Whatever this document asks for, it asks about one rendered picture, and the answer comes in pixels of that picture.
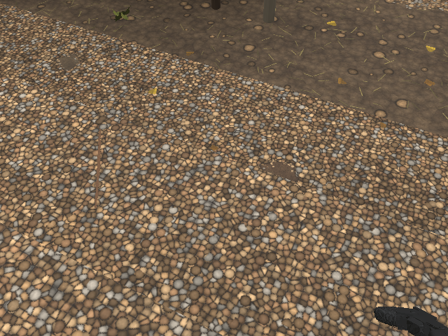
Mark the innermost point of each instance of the right robot hand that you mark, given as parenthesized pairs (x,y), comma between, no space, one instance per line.
(417,321)

